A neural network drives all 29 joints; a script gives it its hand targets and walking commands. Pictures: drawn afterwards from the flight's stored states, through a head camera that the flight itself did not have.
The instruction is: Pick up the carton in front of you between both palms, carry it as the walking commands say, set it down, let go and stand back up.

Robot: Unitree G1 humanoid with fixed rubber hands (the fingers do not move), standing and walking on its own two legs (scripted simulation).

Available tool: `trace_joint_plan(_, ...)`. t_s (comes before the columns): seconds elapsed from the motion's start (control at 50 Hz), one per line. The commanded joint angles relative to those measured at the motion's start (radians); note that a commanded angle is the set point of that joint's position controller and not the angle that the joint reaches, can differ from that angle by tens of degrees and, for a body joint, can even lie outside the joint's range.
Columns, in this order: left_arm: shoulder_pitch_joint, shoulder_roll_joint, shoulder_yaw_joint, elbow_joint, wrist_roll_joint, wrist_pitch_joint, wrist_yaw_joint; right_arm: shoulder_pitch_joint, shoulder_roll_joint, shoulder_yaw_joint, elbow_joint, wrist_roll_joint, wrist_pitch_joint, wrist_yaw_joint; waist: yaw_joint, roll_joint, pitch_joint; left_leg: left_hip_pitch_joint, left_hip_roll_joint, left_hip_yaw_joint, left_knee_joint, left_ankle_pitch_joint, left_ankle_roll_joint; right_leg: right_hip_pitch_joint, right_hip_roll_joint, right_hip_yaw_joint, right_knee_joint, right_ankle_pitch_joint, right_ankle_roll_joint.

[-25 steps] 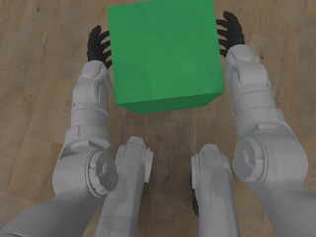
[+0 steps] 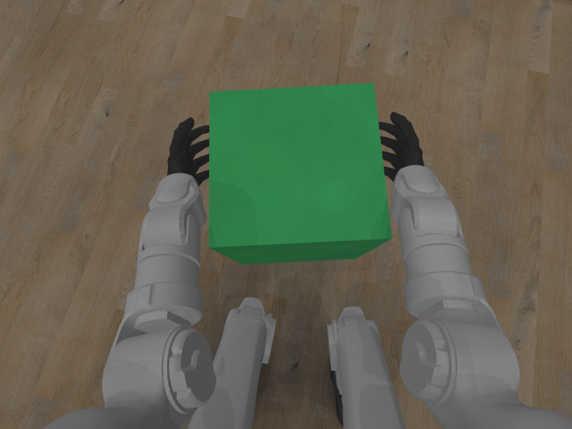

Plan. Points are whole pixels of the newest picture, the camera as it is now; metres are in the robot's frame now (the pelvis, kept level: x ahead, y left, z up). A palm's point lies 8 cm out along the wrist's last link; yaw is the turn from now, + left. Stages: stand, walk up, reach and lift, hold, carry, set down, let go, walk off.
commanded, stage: reach and lift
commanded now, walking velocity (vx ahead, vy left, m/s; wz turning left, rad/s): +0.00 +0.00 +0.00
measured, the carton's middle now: (295, 190) +0.46 +0.03 -0.12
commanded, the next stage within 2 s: hold in 1.96 s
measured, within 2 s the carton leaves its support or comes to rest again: neither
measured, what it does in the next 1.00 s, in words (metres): rises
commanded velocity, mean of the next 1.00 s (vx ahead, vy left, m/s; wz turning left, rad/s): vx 0.00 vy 0.00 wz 0.00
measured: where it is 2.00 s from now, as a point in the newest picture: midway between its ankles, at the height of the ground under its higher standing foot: (294, 391)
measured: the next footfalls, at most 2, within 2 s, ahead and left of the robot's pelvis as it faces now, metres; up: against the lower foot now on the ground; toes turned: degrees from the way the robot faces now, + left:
none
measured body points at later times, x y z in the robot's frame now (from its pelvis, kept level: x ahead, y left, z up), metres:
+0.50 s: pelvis +0.05 +0.00 +0.14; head +0.16 +0.00 +0.58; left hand +0.42 +0.17 +0.11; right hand +0.43 -0.13 +0.10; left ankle +0.09 +0.14 -0.52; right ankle +0.09 -0.12 -0.52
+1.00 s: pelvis +0.08 +0.01 +0.22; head +0.05 +0.01 +0.67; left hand +0.39 +0.16 +0.24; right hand +0.38 -0.14 +0.24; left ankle +0.09 +0.14 -0.52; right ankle +0.09 -0.12 -0.52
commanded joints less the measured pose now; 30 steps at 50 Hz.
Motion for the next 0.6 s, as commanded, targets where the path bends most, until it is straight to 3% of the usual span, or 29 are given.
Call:
trace_joint_plan(0.0, -0.584, -1.037, -0.624, 0.099, -0.163, 0.011, -0.276, -0.535, 1.108, 0.516, 0.022, 0.160, -0.025, 0.235, 0.011, -0.048, -0.859, 0.563, -0.078, 0.162, -0.211, 0.224, 0.020, 0.597, 0.067, -0.138, -0.240, 0.200, -0.015)
trace_joint_plan(0.28, -0.306, -1.043, -0.620, 0.129, -0.105, -0.027, -0.275, -0.263, 1.122, 0.513, 0.003, 0.117, -0.061, 0.225, -0.001, -0.018, -0.618, 0.843, -0.059, 0.096, -0.489, 0.256, 0.041, 0.878, 0.044, -0.065, -0.528, 0.244, -0.024)
trace_joint_plan(0.58, -0.013, -1.054, -0.713, 0.060, -0.095, -0.017, -0.269, 0.020, 1.109, 0.601, -0.107, 0.121, -0.046, 0.239, -0.025, 0.007, -0.400, 1.286, -0.026, 0.024, -0.832, 0.443, 0.049, 1.262, 0.010, -0.017, -0.860, 0.425, -0.035)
